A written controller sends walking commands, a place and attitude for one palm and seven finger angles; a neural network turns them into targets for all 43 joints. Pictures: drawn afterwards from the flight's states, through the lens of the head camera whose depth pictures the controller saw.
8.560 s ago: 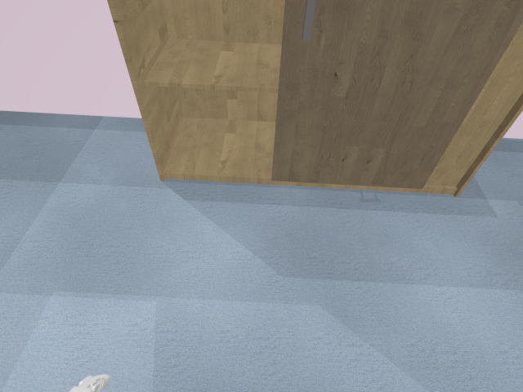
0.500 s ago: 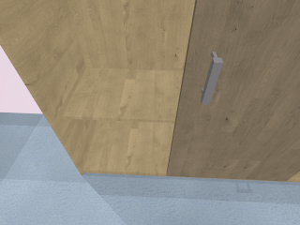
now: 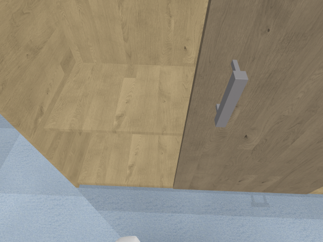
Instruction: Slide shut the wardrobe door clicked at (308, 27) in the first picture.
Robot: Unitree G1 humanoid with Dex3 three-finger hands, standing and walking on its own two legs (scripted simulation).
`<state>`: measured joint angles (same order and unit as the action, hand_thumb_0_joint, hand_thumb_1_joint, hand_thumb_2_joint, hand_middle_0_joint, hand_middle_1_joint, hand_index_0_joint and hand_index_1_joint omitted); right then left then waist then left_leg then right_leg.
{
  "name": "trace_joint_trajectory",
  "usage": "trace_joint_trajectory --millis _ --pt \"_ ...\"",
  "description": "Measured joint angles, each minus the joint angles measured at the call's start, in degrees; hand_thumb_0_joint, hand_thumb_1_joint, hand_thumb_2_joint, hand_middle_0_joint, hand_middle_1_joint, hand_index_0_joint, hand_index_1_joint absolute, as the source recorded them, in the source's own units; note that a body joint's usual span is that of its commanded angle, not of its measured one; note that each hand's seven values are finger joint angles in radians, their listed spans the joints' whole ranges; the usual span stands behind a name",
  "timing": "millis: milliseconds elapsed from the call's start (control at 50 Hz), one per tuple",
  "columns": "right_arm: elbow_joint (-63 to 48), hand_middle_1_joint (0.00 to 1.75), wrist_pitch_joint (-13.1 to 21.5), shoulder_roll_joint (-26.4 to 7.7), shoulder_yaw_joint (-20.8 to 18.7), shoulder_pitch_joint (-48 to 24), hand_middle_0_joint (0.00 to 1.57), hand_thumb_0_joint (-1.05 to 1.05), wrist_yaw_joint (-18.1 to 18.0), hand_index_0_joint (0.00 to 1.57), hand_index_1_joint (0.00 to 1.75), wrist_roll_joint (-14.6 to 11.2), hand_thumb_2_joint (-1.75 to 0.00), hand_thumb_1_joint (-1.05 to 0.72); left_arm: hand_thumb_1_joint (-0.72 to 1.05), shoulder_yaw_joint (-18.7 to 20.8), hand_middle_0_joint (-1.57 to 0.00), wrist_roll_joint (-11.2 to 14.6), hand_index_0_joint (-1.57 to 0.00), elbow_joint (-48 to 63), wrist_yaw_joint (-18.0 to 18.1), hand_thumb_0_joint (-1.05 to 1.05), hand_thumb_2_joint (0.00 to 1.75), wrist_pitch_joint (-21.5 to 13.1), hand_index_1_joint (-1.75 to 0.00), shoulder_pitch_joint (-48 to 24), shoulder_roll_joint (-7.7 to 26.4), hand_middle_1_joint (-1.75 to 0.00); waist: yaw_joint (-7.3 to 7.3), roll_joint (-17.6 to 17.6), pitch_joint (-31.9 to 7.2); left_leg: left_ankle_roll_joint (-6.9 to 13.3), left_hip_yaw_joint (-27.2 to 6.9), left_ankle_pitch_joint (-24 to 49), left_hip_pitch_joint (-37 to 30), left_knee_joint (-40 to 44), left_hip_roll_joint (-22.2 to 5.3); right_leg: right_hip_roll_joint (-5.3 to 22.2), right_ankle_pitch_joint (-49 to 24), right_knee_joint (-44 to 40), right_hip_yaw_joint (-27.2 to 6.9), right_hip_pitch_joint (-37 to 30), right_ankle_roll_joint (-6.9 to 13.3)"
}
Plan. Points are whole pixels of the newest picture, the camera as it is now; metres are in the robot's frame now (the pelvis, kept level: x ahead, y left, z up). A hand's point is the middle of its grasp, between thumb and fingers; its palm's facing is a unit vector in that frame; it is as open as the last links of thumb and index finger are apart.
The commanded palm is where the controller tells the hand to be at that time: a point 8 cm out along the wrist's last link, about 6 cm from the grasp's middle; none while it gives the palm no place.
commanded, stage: come to a stop and stand still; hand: right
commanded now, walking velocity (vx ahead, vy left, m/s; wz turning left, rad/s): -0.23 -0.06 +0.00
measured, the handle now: (226, 95) +0.44 -0.12 +0.13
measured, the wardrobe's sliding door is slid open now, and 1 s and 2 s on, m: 0.58 0.58 0.58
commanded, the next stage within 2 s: look again from close up in 1.94 s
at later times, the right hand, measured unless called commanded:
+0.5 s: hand out of the picture -0.01 -0.26 -0.17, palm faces +0.00 +0.98 -0.18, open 7.4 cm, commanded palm none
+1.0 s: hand out of the picture -0.03 -0.15 -0.16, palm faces -0.02 +0.99 -0.17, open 7.3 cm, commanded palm none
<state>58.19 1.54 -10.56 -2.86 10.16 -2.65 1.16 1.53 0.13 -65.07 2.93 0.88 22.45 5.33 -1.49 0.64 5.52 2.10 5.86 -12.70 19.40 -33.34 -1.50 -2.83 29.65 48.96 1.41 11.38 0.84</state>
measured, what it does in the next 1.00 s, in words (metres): steps on the spot: right foot, then left foot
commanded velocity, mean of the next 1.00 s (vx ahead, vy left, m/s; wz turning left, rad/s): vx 0.00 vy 0.06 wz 0.00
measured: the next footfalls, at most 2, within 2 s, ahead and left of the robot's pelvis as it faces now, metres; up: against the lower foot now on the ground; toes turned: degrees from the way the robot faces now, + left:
right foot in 0.24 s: +0.05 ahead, -0.15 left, +0.00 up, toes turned +0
left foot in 0.72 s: -0.04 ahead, +0.08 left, +0.00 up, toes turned +3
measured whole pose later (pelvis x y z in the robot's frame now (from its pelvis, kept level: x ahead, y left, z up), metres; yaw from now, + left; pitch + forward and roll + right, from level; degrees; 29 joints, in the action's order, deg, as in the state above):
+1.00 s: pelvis -0.02 +0.00 +0.01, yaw +2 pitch -1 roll +0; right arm 65.1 0.3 -6.0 0.2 18.4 -2.2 0.2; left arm 0.3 -0.9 -66.7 1.9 1.3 19.7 6.6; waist -2.0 0.9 0.5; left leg 2.7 2.1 -18.0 4.4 -23.3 2.3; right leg 3.7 10.7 24.8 1.5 12.8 -2.7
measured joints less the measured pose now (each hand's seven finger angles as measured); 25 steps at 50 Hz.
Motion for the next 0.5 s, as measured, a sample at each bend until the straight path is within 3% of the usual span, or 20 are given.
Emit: trace_joint_trajectory --millis 40,100,180,240,280,320,400,500 --pt "-0.2 0.3 -0.4 0.4 0.1 -0.6 0.2 0.01 -0.3 0.2 0.3 0.0 -0.9 -0.92 0.9 0.9 -0.2 0.0 -0.2 1.0 0.0 0.0 0.9 1.0 -0.3 -3.2 1.3 -0.3 0.19 0.1 0.5 -0.2 0.1 -0.7 -1.0 0.8 -0.1 0.3 2.2 10.3 -0.9 5.6 -0.8" --pt "-0.4 0.3 -1.6 1.1 0.3 -1.2 0.2 0.01 -0.3 0.2 0.3 0.2 -0.9 -0.91 0.9 1.7 -0.2 -0.4 -0.2 3.4 -0.4 0.0 0.9 1.6 -0.3 -8.2 3.1 -0.3 0.18 0.0 1.0 -1.0 -0.3 0.8 -1.7 2.7 -0.3 2.1 1.3 12.2 -1.2 10.5 -1.8" --pt "-0.9 0.3 -2.7 1.2 0.1 -1.3 0.2 0.0 0.0 0.2 0.3 0.6 -0.9 -0.92 0.91 2.0 -0.2 -0.6 -0.19 6.7 -1.0 0.0 0.9 1.0 -0.3 -12.6 4.2 -0.29 0.69 -1.2 0.8 -2.0 -1.2 1.6 -0.9 2.5 -0.8 4.3 -2.3 3.6 -1.0 11.3 -2.5" --pt "-1.3 0.3 -3.3 0.5 -0.1 -0.4 0.21 0.0 0.5 0.21 0.3 0.5 -0.9 -0.92 0.91 1.7 -0.19 -0.7 -0.19 8.4 -1.3 0.0 0.9 -0.2 -0.3 -13.4 4.5 -0.29 1.04 -2.1 -0.1 -3.3 -2.0 0.6 0.6 -0.6 -1.1 5.0 -10.1 -10.3 -0.2 6.6 -2.6" --pt "-1.2 0.3 -4.2 -0.4 -0.4 0.0 0.2 0.0 0.8 0.21 0.3 0.1 -0.9 -0.92 0.91 1.6 -0.19 -1.1 -0.19 8.8 -1.3 0.0 0.9 -0.7 -0.3 -13.2 3.7 -0.29 1.35 -3.8 -0.3 -3.3 -4.2 -6.1 2.2 -5.6 -1.2 4.0 -11.6 -11.1 0.8 6.0 -0.8" --pt "-1.3 0.3 -5.1 -1.1 -0.8 0.9 0.2 0.0 0.9 0.21 0.3 0.3 -0.9 -0.92 0.91 0.7 -0.19 -1.7 -0.19 9.1 -1.2 -0.01 0.9 -0.6 -0.3 -12.2 2.8 -0.29 1.85 -4.6 -1.2 -3.1 -6.8 -11.2 4.5 -14.2 0.7 3.8 -11.9 -12.3 1.4 5.5 0.9" --pt "-0.9 0.3 -5.2 -2.3 -1.5 3.3 0.2 0.0 1.7 0.2 0.3 0.7 -0.9 -0.91 0.92 -0.2 -0.2 -1.8 -0.2 8.5 -0.4 0.0 0.9 -0.4 -0.3 -10.4 1.6 -0.3 2.58 -5.3 -3.3 -3.7 -8.9 -7.0 7.4 -28.1 2.9 3.6 -16.1 -19.5 2.1 3.8 1.5" --pt "0.4 0.3 -6.0 -3.0 -1.5 7.4 0.2 0.0 2.2 0.2 0.3 0.8 -0.9 -0.91 0.92 0.0 -0.2 -1.6 -0.2 7.9 0.0 0.0 0.9 -0.6 -0.3 -8.6 2.0 -0.3 2.1 -4.9 -5.1 -4.8 -9.1 -4.8 5.3 -28.2 2.3 3.6 -19.3 -25.0 3.3 3.4 1.8"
